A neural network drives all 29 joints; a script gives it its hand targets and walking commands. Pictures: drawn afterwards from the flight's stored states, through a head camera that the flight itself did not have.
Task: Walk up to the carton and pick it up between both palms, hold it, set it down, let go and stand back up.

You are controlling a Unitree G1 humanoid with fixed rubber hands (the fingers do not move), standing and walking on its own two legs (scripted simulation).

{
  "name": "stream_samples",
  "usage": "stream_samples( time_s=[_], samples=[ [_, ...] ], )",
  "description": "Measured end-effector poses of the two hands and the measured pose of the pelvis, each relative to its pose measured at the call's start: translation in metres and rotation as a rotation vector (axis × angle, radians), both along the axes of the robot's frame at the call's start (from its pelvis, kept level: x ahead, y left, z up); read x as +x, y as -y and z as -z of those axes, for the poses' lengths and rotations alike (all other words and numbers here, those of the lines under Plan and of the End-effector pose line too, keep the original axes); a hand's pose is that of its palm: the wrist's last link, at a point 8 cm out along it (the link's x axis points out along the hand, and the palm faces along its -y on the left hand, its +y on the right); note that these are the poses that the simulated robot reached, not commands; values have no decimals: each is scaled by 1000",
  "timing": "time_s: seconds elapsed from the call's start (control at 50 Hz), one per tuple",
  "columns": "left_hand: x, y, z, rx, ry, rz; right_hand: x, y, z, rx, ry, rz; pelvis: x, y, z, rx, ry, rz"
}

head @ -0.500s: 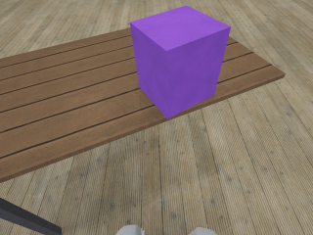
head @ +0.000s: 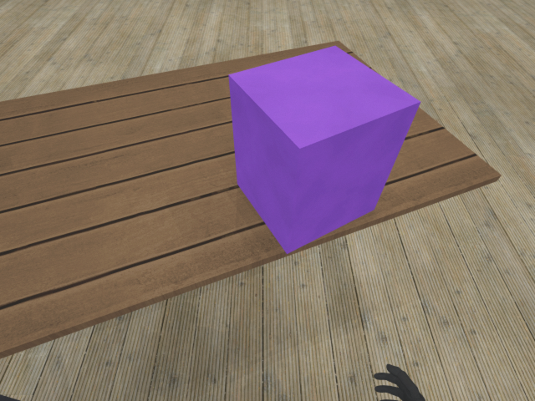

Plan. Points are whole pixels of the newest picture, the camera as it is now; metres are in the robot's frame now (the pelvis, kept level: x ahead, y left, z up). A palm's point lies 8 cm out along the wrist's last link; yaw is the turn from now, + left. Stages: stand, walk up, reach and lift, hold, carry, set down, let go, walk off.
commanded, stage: walk up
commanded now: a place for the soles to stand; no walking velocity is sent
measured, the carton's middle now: (310, 151) +0.51 -0.07 +0.08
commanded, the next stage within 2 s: none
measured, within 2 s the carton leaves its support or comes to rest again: neither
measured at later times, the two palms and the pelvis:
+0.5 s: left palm out of the picture +0.04 +0.23 -0.12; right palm out of the picture +0.03 -0.25 -0.12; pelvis -0.01 -0.01 +0.01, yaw -2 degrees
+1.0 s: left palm out of the picture +0.05 +0.12 -0.14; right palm out of the picture +0.07 -0.41 -0.15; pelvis -0.01 -0.14 -0.03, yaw +7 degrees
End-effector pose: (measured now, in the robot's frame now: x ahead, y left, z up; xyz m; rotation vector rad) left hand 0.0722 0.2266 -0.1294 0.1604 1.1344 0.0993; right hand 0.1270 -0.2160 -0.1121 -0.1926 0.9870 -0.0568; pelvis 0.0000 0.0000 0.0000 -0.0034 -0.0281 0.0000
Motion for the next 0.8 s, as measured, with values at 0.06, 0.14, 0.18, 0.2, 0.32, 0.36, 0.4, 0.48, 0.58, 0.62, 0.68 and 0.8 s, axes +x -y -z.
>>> stream_samples(
  time_s=[0.06,0.14,0.18,0.2,0.32,0.36,0.4,0.48,0.58,0.62,0.68,0.8],
  samples=[
    [13,1,-6,9,28,12,2,7,-1,-3,5,10,1,3,-2,1,1,6],
    [22,1,-11,25,46,20,-5,17,-1,-12,-12,26,0,6,-4,3,8,10],
    [21,1,-13,28,45,21,-13,21,0,-15,-29,37,0,8,-5,3,11,12],
    [20,1,-13,29,43,21,-18,23,1,-16,-40,42,0,8,-6,4,12,13],
    [3,3,-12,27,-2,25,-52,32,6,-25,-125,70,-2,10,-9,3,20,23],
    [-5,2,-11,26,-27,24,-64,34,8,-25,-154,81,-3,10,-9,2,20,25],
    [-14,2,-9,25,-55,23,-76,34,9,-27,-184,88,-3,9,-10,1,21,27],
    [-30,-1,-7,27,-107,23,-97,34,11,-29,-242,99,-5,8,-12,1,20,29],
    [-43,-5,-4,33,-157,35,-116,32,12,-39,-295,113,-6,7,-12,1,14,28],
    [-41,-10,-2,51,-169,70,-126,37,11,-69,-303,130,-8,11,-10,10,10,14],
    [-27,-14,-2,84,-138,83,-152,52,7,-127,-351,172,-11,23,-7,29,11,-5],
    [9,10,-3,107,-21,77,-174,101,6,-186,-401,199,-16,59,3,67,13,-35]
  ],
)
